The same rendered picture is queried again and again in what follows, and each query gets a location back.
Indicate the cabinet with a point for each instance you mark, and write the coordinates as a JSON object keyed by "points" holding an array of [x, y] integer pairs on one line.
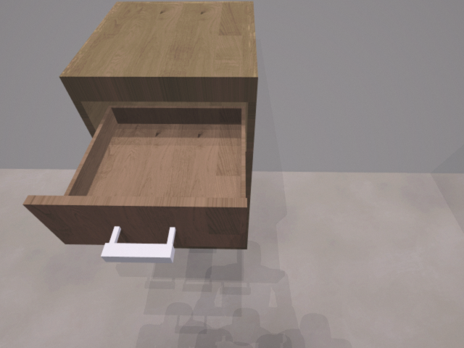
{"points": [[170, 53]]}

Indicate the handle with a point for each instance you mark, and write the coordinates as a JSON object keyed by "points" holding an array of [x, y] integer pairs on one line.
{"points": [[151, 253]]}

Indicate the drawer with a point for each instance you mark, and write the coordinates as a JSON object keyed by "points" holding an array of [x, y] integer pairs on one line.
{"points": [[149, 168]]}

